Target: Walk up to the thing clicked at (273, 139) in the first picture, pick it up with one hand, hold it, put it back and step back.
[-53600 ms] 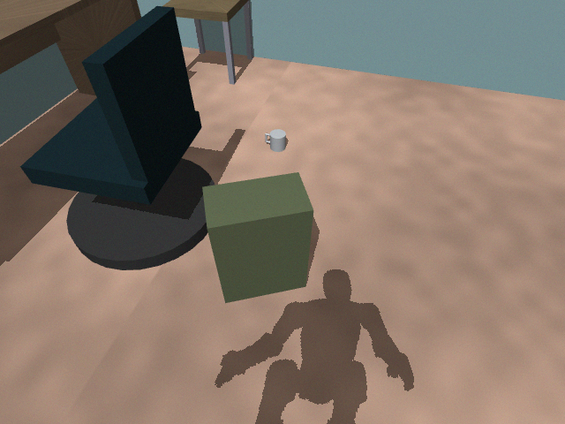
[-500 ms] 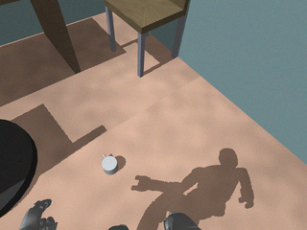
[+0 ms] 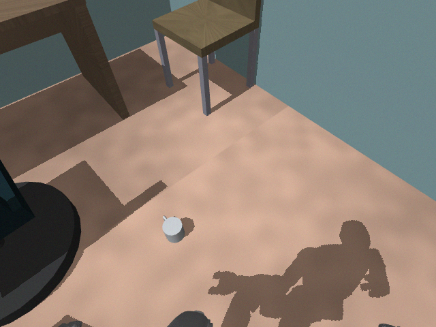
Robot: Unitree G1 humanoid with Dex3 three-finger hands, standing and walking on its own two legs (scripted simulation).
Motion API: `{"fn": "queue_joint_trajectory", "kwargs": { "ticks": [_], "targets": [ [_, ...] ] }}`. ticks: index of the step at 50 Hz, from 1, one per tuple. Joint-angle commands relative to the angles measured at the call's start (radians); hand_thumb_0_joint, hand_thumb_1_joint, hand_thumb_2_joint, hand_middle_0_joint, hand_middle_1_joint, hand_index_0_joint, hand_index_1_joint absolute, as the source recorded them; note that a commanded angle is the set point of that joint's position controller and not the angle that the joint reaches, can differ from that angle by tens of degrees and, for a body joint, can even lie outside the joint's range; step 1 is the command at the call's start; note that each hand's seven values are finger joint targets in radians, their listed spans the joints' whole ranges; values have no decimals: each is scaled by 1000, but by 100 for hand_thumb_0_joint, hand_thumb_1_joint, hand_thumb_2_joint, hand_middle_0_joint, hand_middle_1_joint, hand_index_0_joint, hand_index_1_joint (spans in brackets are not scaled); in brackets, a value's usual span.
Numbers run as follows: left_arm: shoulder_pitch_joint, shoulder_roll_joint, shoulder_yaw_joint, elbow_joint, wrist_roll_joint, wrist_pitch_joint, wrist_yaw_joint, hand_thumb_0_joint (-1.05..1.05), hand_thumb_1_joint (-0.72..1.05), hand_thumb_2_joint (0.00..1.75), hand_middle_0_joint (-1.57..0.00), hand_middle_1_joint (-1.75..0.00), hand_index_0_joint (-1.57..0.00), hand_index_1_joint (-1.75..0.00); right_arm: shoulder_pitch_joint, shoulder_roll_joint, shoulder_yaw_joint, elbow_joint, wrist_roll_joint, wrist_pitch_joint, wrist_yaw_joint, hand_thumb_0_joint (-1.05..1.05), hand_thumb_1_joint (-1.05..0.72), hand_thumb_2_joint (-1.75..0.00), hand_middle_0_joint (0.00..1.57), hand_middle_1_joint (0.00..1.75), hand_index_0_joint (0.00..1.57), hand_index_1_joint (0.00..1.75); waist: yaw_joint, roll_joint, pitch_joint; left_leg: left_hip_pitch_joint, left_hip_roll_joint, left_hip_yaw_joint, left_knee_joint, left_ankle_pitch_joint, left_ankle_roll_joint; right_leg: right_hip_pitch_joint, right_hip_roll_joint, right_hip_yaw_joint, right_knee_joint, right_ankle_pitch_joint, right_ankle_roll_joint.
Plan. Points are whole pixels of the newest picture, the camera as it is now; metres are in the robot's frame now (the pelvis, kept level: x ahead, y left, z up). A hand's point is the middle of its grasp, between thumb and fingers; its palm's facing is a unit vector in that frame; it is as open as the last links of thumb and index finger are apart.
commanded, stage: step back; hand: left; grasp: from above
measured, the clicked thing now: (171, 227) +0.61 +0.27 -0.72
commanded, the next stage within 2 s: none
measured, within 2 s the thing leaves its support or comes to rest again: neither
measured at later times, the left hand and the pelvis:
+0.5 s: hand out of the picture -0.06 +0.27 -0.16, palm faces -0.03 -0.92 -0.39, open 7.4 cm; pelvis -0.16 -0.01 -0.01, yaw -2 degrees
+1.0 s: hand out of the picture -0.21 +0.25 -0.15, palm faces +0.07 -0.92 -0.38, open 7.4 cm; pelvis -0.33 -0.03 -0.01, yaw +4 degrees
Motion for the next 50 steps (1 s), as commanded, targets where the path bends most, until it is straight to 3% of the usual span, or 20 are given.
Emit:
{"fn": "queue_joint_trajectory", "kwargs": {
  "ticks": [1,3,6,7,8,9,12,20,24,26,27,28,29,32,40,43,44,45,46,50],
  "targets": [
    [-52,255,69,-134,5,-29,30,0,90,90,-20,-30,-20,-30,20,-165,-47,-81,-2,-32,-12,0,-90,-90,20,30,20,30,19,-180,-174,-19,59,24,-201,-50,-14,204,-228,182,-110,514,-204],
    [-33,264,66,-135,0,-21,27,0,90,90,-20,-30,-20,-30,32,-149,-47,-82,-11,-36,-8,0,-90,-90,20,30,20,30,24,-215,-193,33,84,74,-385,-16,-2,227,-220,173,-74,519,-185],
    [-53,254,52,-148,-20,0,15,0,90,90,-20,-30,-20,-30,113,-166,-68,-46,-29,-53,-5,0,-90,-90,20,30,20,30,-24,-137,-210,253,116,77,-716,336,24,69,-159,132,47,355,-104],
    [-19,211,44,-158,-26,4,11,0,90,90,-20,-30,-20,-30,100,-237,-84,-60,-44,-60,-7,0,-90,-90,20,30,20,30,-8,41,-219,330,307,-187,-750,449,81,-92,-55,80,167,122,-46],
    [-84,224,54,-170,-32,1,21,0,90,90,-20,-30,-20,-30,41,-358,-101,-81,-30,-55,5,0,-90,-90,20,30,20,30,-43,250,-182,199,496,-399,-791,590,246,-164,105,18,345,-328,-5],
    [-132,244,69,-155,-18,2,31,0,90,90,-20,-30,-20,-30,43,-351,-104,-80,-35,-60,2,0,-90,-90,20,30,20,30,-75,190,-152,118,533,-464,-795,583,313,-147,104,155,525,-375,-5],
    [-17,220,66,-106,-39,6,27,0,90,90,-20,-30,-20,-30,-53,-235,-67,-91,-31,-63,-15,0,-90,-90,20,30,20,30,17,94,-171,259,380,-151,-670,755,219,-237,115,191,677,-232,-18],
    [2,212,68,-113,-20,1,10,0,90,90,-20,-30,-20,-30,17,-233,-76,-118,-31,-52,-21,0,-90,-90,20,30,20,30,-50,149,-196,374,398,-126,-646,670,266,-189,67,89,384,-234,50],
    [109,211,71,-58,-19,-7,-6,0,90,90,-20,-30,-20,-30,-43,-264,-83,-145,-31,-34,-11,0,-90,-90,20,30,20,30,-4,197,-260,262,363,-86,-627,469,208,21,31,-8,29,-131,6],
    [173,228,84,-15,-5,-12,-10,0,90,90,-20,-30,-20,-30,-45,-244,-75,-146,-20,-20,-10,0,-90,-90,20,30,20,30,19,156,-250,73,304,-50,-568,311,122,180,31,-13,-148,-8,-30],
    [175,281,97,-30,11,-19,-11,0,90,90,-20,-30,-20,-30,-30,-192,-60,-155,-13,-18,-7,0,-90,-90,20,30,20,30,21,-30,-204,-90,201,-3,-414,134,61,184,-106,238,-222,-124,-74],
    [99,404,121,-73,8,-16,-11,0,90,90,-20,-30,-20,-30,-87,-154,-57,-182,-8,-21,-19,0,-90,-90,20,30,20,30,57,-290,-147,-123,19,51,-161,-94,2,-39,-343,501,-332,-119,-229],
    [15,432,123,-113,8,-19,-3,0,90,90,-20,-30,-20,-30,-88,-193,-77,-173,-12,-18,-31,0,-90,-90,20,30,20,30,51,-286,-79,-69,62,-51,24,-124,-9,-222,-441,591,-382,-110,-311],
    [-154,294,85,-136,12,-25,13,0,90,90,-20,-30,-20,-30,31,-184,-65,-101,-1,-24,-21,0,-90,-90,20,30,20,30,-57,-162,-57,-15,5,-46,116,38,1,-193,-221,213,-243,122,-186],
    [24,273,71,-131,2,-12,30,0,90,90,-20,-30,-20,-30,24,-139,-46,-105,-19,-43,-16,0,-90,-90,20,30,20,30,50,-242,-197,-2,70,90,-363,-42,-13,238,-232,189,-65,536,-190],
    [-49,274,57,-155,-15,5,21,0,90,90,-20,-30,-20,-30,146,-156,-61,-46,-23,-45,-14,0,-90,-90,20,30,20,30,-20,-174,-231,218,94,120,-685,252,26,107,-209,152,13,411,-126],
    [-36,236,47,-162,-18,8,17,0,90,90,-20,-30,-20,-30,138,-200,-75,-49,-31,-47,-15,0,-90,-90,20,30,20,30,-11,-74,-239,296,213,-50,-714,336,74,-26,-148,121,79,238,-72],
    [-70,214,39,-180,-27,2,17,0,90,90,-20,-30,-20,-30,75,-321,-93,-70,-26,-43,-6,0,-90,-90,20,30,20,30,-11,177,-207,255,430,-317,-749,476,207,-166,35,-37,242,-105,-10],
    [-140,250,64,-176,-17,5,29,0,90,90,-20,-30,-20,-30,53,-373,-103,-89,-34,-44,-4,0,-90,-90,20,30,20,30,-68,214,-166,85,539,-440,-792,523,327,-134,60,57,467,-366,5],
    [-19,236,65,-103,-33,16,24,0,90,90,-20,-30,-20,-30,-57,-246,-61,-101,-38,-52,-23,0,-90,-90,20,30,20,30,25,93,-152,128,398,-151,-676,681,245,-171,107,164,709,-236,-6]
  ]
}}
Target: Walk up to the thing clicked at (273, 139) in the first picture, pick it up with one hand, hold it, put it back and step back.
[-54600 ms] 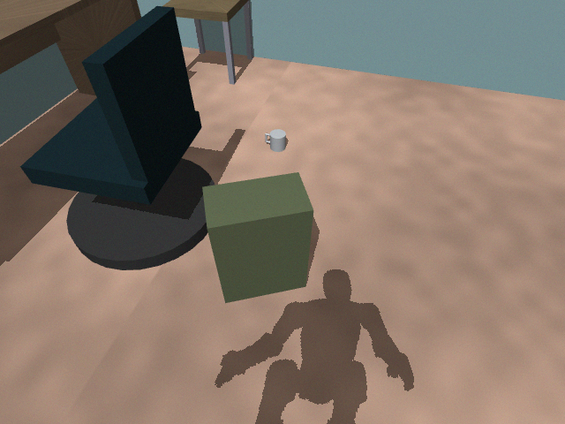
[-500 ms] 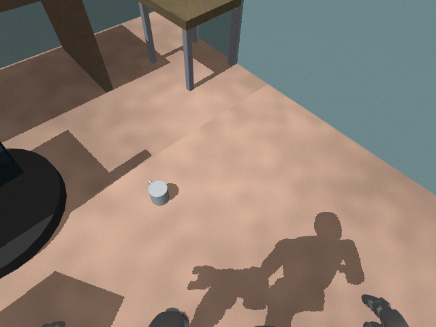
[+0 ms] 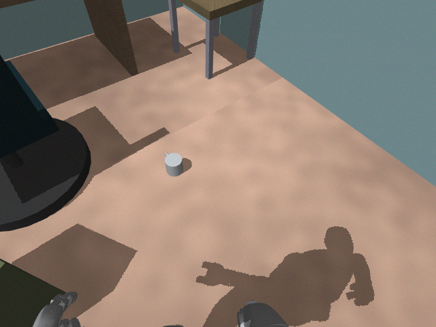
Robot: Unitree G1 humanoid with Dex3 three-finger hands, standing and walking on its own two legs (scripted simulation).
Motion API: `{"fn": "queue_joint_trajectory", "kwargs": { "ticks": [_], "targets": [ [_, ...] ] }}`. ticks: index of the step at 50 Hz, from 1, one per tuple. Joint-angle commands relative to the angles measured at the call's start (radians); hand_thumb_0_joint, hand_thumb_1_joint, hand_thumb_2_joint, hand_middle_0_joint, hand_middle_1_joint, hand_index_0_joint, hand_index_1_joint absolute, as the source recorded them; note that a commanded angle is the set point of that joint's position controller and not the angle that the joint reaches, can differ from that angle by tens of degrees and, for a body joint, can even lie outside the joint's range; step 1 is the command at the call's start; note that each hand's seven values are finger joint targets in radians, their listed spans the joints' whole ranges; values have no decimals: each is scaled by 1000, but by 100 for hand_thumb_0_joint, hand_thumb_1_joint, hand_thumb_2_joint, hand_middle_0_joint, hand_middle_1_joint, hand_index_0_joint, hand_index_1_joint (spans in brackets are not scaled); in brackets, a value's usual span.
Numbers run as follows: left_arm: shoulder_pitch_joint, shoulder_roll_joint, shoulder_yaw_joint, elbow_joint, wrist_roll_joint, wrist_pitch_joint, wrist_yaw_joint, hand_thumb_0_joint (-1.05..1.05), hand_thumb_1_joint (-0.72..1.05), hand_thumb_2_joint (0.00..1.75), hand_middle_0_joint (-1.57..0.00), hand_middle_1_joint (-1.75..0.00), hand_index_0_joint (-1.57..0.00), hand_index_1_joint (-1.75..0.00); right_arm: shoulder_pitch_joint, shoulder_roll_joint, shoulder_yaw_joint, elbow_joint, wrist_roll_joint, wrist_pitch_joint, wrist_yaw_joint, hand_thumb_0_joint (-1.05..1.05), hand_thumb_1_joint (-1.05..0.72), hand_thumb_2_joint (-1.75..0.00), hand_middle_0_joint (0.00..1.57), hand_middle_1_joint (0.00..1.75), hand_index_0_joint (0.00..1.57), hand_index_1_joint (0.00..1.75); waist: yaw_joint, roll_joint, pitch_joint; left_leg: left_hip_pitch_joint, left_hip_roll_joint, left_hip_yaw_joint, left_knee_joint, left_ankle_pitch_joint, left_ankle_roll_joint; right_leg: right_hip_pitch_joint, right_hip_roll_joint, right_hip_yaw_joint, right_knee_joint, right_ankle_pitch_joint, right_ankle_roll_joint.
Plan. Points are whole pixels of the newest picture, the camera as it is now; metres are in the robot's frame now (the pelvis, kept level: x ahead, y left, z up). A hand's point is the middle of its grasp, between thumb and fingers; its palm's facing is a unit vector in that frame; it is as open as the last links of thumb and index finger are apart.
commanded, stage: step back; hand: left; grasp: from above
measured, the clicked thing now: (172, 162) +0.96 +0.23 -0.71
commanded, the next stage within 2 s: stand in 1.40 s
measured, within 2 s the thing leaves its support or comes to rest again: neither
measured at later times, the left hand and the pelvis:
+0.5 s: hand out of the picture -0.10 +0.25 -0.13, palm faces +0.00 -0.90 -0.44, open 7.4 cm; pelvis -0.15 -0.03 +0.00, yaw -1 degrees
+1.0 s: hand out of the picture -0.09 +0.23 -0.13, palm faces +0.05 -0.92 -0.39, open 7.4 cm; pelvis -0.14 -0.04 +0.01, yaw +1 degrees
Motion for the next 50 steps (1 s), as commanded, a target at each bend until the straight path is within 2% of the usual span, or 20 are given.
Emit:
{"fn": "queue_joint_trajectory", "kwargs": {
  "ticks": [1,7,10,11,12,13,14,16,22,26,27,28,29,30,38,39,40,41,45,50],
  "targets": [
    [90,192,64,-39,-7,-23,9,0,90,90,-20,-30,-20,-30,-116,-280,-79,-113,0,-34,-31,0,-90,-90,20,30,20,30,53,152,-180,-9,293,-216,-214,500,215,37,21,67,225,-15,15],
    [71,171,48,-31,6,-47,0,0,90,90,-20,-30,-20,-30,-24,-285,-88,-111,-4,-10,-19,0,-90,-90,20,30,20,30,-23,235,-257,197,275,-202,-184,432,215,90,-30,-62,-235,-18,45],
    [210,164,49,56,7,-62,-9,0,90,90,-20,-30,-20,-30,-90,-322,-94,-121,9,8,-13,0,-90,-90,20,30,20,30,42,246,-324,82,246,-150,-140,226,146,315,-31,-139,-612,169,-4],
    [233,185,58,78,19,-70,-6,0,90,90,-20,-30,-20,-30,-86,-279,-83,-117,10,13,-9,0,-90,-90,20,30,20,30,47,175,-290,-36,199,-114,-62,124,94,378,-53,-66,-677,182,-24],
    [222,263,82,66,37,-78,-4,0,90,90,-20,-30,-20,-30,-77,-203,-62,-135,13,9,-7,0,-90,-90,20,30,20,30,44,-56,-235,-289,60,-55,108,-83,22,430,-223,233,-721,66,-76],
    [148,379,105,24,36,-72,-4,0,90,90,-20,-30,-20,-30,-144,-196,-69,-163,15,7,-24,0,-90,-90,20,30,20,30,89,-204,-176,-278,-35,-90,277,-279,-30,153,-462,450,-807,1,-236],
    [71,388,103,0,34,-77,2,0,90,90,-20,-30,-20,-30,-154,-242,-86,-148,15,10,-28,0,-90,-90,20,30,20,30,75,-169,-93,-219,6,-176,426,-261,-44,-24,-516,510,-852,-66,-287],
    [-35,282,67,-9,30,-89,6,0,90,90,-20,-30,-20,-30,-82,-241,-82,-90,19,3,-21,0,-90,-90,20,30,20,30,-8,-32,-60,-236,-55,-167,504,-123,-37,41,-329,207,-733,125,-186],
    [102,269,79,34,44,-109,-3,0,90,90,-20,-30,-20,-30,-89,-224,-79,-60,-3,-31,10,0,-90,-90,20,30,20,30,84,-141,-117,-233,19,-49,149,-173,-57,309,-299,182,-725,-140,-165],
    [90,255,56,42,26,-88,-17,0,90,90,-20,-30,-20,-30,3,-202,-82,18,3,-62,13,0,-90,-90,20,30,20,30,30,-109,-140,120,-22,52,-295,-56,-24,192,-250,68,-610,34,-120],
    [105,204,39,44,28,-84,-19,0,90,90,-20,-30,-20,-30,53,-226,-98,40,-7,-71,7,0,-90,-90,20,30,20,30,5,-30,-185,273,27,-49,-302,-30,0,87,-225,28,-480,120,-87],
    [86,136,21,37,8,-87,-24,0,90,90,-20,-30,-20,-30,55,-293,-105,35,-11,-77,4,0,-90,-90,20,30,20,30,2,194,-182,282,240,-431,-397,-280,89,-77,-99,-78,-332,43,-6],
    [3,226,52,45,8,-89,-17,0,90,90,-20,-30,-20,-30,58,-376,-119,32,-2,-76,9,0,-90,-90,20,30,20,30,-35,176,-125,75,363,-555,-451,-478,214,-22,-98,-87,-202,-68,-3],
    [2,234,52,45,10,-92,-20,0,90,90,-20,-30,-20,-30,22,-350,-116,24,-5,-82,9,0,-90,-90,20,30,20,30,-15,124,-85,38,358,-518,-448,-438,224,-7,-114,-41,-157,-33,-9],
    [177,182,59,162,18,-122,-25,0,90,90,-20,-30,-20,-30,-50,-227,-74,12,7,-51,16,0,-90,-90,20,30,20,30,76,132,-126,-196,153,-134,-185,-216,73,447,-29,-148,-597,176,-10],
    [214,226,72,166,29,-128,-17,0,90,90,-20,-30,-20,-30,-31,-175,-57,-3,11,-47,12,0,-90,-90,20,30,20,30,88,-10,-126,-306,80,-78,-4,-213,36,527,-125,38,-693,52,-37],
    [239,321,89,157,36,-134,-11,0,90,90,-20,-30,-20,-30,-65,-139,-46,-30,10,-49,4,0,-90,-90,20,30,20,30,115,-194,-136,-415,-61,-35,211,-272,-1,481,-378,442,-879,-205,-134],
    [156,351,94,128,36,-137,-12,0,90,90,-20,-30,-20,-30,-73,-220,-71,-14,2,-48,-8,0,-90,-90,20,30,20,30,92,-94,-57,-336,12,-127,303,-276,-12,284,-503,535,-898,-255,-227],
    [55,255,64,107,16,-154,-8,0,90,90,-20,-30,-20,-30,40,-210,-71,51,9,-57,6,0,-90,-90,20,30,20,30,21,-45,-80,-184,57,-113,250,-88,-24,227,-334,179,-810,69,-153],
    [42,238,43,110,10,-144,-9,0,90,90,-20,-30,-20,-30,4,-172,-61,60,8,-59,11,0,-90,-90,20,30,20,30,26,-104,-148,-6,48,35,-22,-43,-31,230,-307,17,-659,544,-138]
  ]
}}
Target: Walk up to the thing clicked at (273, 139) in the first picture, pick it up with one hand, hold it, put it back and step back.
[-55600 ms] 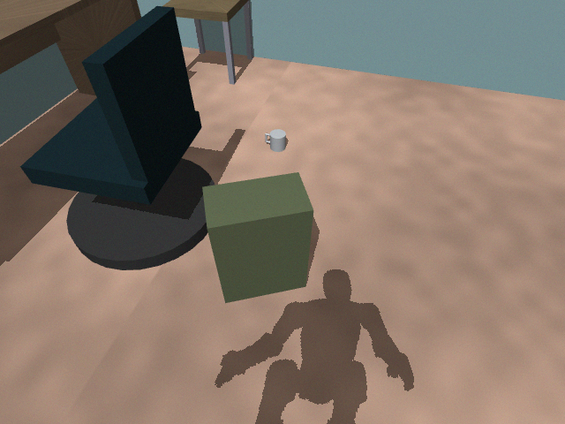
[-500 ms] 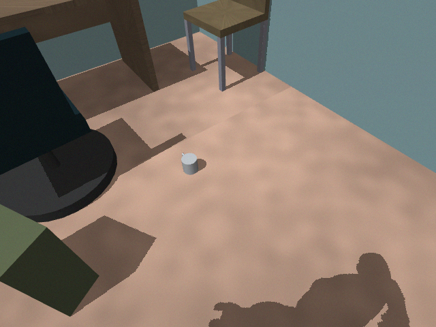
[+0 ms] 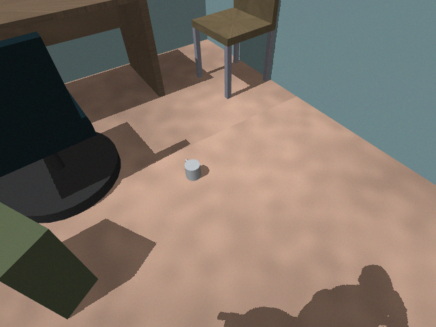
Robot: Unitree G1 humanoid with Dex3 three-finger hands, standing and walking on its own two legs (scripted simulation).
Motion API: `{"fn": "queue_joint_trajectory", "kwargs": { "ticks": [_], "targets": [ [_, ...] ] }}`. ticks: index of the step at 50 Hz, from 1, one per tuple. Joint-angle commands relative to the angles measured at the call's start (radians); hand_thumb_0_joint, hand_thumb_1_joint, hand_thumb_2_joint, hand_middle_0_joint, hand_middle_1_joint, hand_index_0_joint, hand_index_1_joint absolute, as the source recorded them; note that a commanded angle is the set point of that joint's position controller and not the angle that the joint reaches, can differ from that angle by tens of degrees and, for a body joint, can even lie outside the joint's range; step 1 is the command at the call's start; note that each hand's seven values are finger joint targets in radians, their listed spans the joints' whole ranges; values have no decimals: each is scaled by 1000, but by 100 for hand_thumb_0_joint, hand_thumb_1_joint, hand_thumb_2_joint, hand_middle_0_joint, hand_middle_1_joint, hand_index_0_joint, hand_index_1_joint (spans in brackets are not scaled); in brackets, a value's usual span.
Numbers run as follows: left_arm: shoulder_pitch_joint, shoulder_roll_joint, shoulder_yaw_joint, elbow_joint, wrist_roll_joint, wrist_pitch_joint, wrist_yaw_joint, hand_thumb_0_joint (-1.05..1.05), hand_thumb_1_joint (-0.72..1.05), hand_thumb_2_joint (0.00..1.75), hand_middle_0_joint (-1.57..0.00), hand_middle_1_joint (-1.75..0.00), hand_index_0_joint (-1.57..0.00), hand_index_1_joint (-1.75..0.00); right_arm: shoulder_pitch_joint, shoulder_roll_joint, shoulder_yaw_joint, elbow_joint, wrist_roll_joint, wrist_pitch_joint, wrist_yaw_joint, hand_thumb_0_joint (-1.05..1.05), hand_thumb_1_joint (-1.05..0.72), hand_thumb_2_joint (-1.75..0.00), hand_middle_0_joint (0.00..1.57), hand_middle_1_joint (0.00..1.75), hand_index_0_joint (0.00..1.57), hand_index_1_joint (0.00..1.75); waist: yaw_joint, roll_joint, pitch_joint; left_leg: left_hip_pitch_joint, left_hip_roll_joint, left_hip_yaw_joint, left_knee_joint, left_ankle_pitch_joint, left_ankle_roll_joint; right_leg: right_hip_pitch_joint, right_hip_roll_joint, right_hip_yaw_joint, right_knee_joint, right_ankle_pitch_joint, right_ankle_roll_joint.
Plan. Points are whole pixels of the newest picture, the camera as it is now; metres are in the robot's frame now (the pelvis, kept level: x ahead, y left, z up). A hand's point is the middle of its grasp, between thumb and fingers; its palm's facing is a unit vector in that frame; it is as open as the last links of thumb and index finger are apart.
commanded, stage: step back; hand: left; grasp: from above
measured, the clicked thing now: (191, 168) +1.10 +0.24 -0.72
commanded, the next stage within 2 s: stand in 0.40 s
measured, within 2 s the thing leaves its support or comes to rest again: neither
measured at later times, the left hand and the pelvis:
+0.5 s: hand out of the picture +0.11 +0.28 -0.14, palm faces -0.02 -0.94 -0.35, open 7.4 cm; pelvis +0.02 +0.02 +0.01, yaw -1 degrees
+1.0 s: hand out of the picture +0.11 +0.27 -0.14, palm faces -0.08 -0.94 -0.33, open 7.4 cm; pelvis +0.03 +0.02 +0.02, yaw -2 degrees
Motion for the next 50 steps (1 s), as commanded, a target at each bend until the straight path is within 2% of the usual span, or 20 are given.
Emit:
{"fn": "queue_joint_trajectory", "kwargs": {
  "ticks": [1,2,3,4,5,6,7,10,12,16,19,20,22,25,28,36,39,41,45,50],
  "targets": [
    [-100,279,55,-77,-18,-10,23,0,90,90,-20,-30,-20,-30,-27,-120,-33,-45,6,-30,-8,0,-90,-90,20,30,20,30,-26,-163,-44,132,3,98,-214,119,1,-65,-214,157,-107,388,-116],
    [-100,275,51,-75,-22,-2,24,0,90,90,-20,-30,-20,-30,-26,-120,-35,-37,6,-31,-11,0,-90,-90,20,30,20,30,-33,-151,-51,169,-5,102,-282,220,10,-69,-193,143,-60,424,-91],
    [-102,254,41,-81,-26,3,25,0,90,90,-20,-30,-20,-30,-13,-131,-38,-29,5,-34,-17,0,-90,-90,20,30,20,30,-44,-125,-76,208,19,66,-330,329,25,-58,-175,132,-3,456,-61],
    [-78,223,30,-85,-33,7,25,0,90,90,-20,-30,-20,-30,-18,-168,-42,-30,2,-41,-23,0,-90,-90,20,30,20,30,-30,-33,-120,251,119,-46,-326,500,54,-73,-125,108,50,398,-23],
    [-66,219,28,-72,-47,15,25,0,90,90,-20,-30,-20,-30,-78,-212,-42,-47,11,-43,-22,0,-90,-90,20,30,20,30,-6,51,-136,156,210,-178,-342,474,135,-34,-30,62,98,148,15],
    [-71,220,32,-50,-45,22,29,0,90,90,-20,-30,-20,-30,-110,-236,-43,-51,16,-40,-21,0,-90,-90,20,30,20,30,-6,75,-138,98,254,-210,-352,428,181,26,-21,61,90,-3,7],
    [-77,216,25,-46,-39,20,29,0,90,90,-20,-30,-20,-30,-139,-224,-38,-45,16,-38,-21,0,-90,-90,20,30,20,30,-3,58,-156,124,249,-183,-346,435,175,30,-23,67,53,-21,0],
    [-74,231,22,-10,-32,12,25,0,90,90,-20,-30,-20,-30,-178,-188,-20,-31,21,-31,-23,0,-90,-90,20,30,20,30,0,81,-128,84,169,-92,-343,354,78,65,-64,101,-52,93,-17],
    [-96,246,25,6,-31,10,23,0,90,90,-20,-30,-20,-30,-198,-171,-14,-15,22,-29,-21,0,-90,-90,20,30,20,30,-13,49,-108,107,136,-54,-347,318,49,45,-93,130,-98,153,-22],
    [-118,238,21,40,-31,6,24,0,90,90,-20,-30,-20,-30,-231,-154,-7,14,24,-31,-16,0,-90,-90,20,30,20,30,-11,10,-108,162,135,-34,-355,366,44,46,-102,133,-145,213,-13],
    [-147,237,19,45,-26,4,23,0,90,90,-20,-30,-20,-30,-241,-148,-4,33,23,-31,-15,0,-90,-90,20,30,20,30,-22,-19,-122,193,132,-11,-372,374,37,67,-110,135,-179,251,-11],
    [-157,204,-5,62,-33,5,17,0,90,90,-20,-30,-20,-30,-200,-146,5,41,28,-37,-10,0,-90,-90,20,30,20,30,-40,-26,-139,246,130,-29,-413,413,35,66,-115,142,-203,248,-2],
    [-161,203,-11,70,-33,2,15,0,90,90,-20,-30,-20,-30,-230,-147,4,50,28,-41,-7,0,-90,-90,20,30,20,30,-33,-34,-112,274,134,-26,-427,424,28,49,-112,138,-238,234,8],
    [-177,216,-11,79,-32,0,16,0,90,90,-20,-30,-20,-30,-226,-145,4,61,26,-45,-6,0,-90,-90,20,30,20,30,-34,-32,-141,294,137,-16,-439,500,24,103,-121,130,-249,306,14],
    [-183,215,-13,87,-32,-1,17,0,90,90,-20,-30,-20,-30,-235,-142,6,69,26,-44,-5,0,-90,-90,20,30,20,30,-29,-34,-118,279,136,-12,-467,468,18,110,-122,127,-271,278,17],
    [-185,215,-18,101,-26,6,13,0,90,90,-20,-30,-20,-30,-218,-150,4,91,23,-39,-3,0,-90,-90,20,30,20,30,-36,-18,-77,252,127,-14,-527,260,5,61,-118,135,-315,86,12],
    [-184,214,-19,99,-25,5,14,0,90,90,-20,-30,-20,-30,-211,-150,5,94,24,-38,-2,0,-90,-90,20,30,20,30,-35,-17,-78,226,124,-15,-529,252,5,75,-121,135,-318,91,11],
    [-176,216,-19,100,-26,4,14,0,90,90,-20,-30,-20,-30,-207,-149,7,94,25,-40,-3,0,-90,-90,20,30,20,30,-33,-31,-104,259,132,-15,-517,338,8,86,-124,134,-305,151,12],
    [-175,216,-19,98,-30,6,15,0,90,90,-20,-30,-20,-30,-187,-153,10,102,23,-43,-6,0,-90,-90,20,30,20,30,-35,-23,-106,261,133,-9,-510,395,6,93,-125,133,-296,191,9],
    [-163,213,-23,100,-30,10,14,0,90,90,-20,-30,-20,-30,-175,-154,15,106,26,-41,-8,0,-90,-90,20,30,20,30,-37,-29,-99,271,135,-7,-507,381,5,82,-122,135,-301,184,10]
  ]
}}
